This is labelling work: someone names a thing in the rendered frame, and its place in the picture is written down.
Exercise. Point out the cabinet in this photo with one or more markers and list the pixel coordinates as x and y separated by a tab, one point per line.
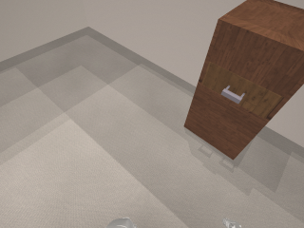
263	42

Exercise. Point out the right robot hand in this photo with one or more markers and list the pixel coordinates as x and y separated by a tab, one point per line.
230	223

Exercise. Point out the handle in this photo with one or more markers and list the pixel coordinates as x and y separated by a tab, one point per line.
232	96

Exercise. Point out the left robot thigh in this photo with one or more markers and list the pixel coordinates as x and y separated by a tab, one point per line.
121	223

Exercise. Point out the drawer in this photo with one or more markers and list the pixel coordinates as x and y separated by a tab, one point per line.
257	98

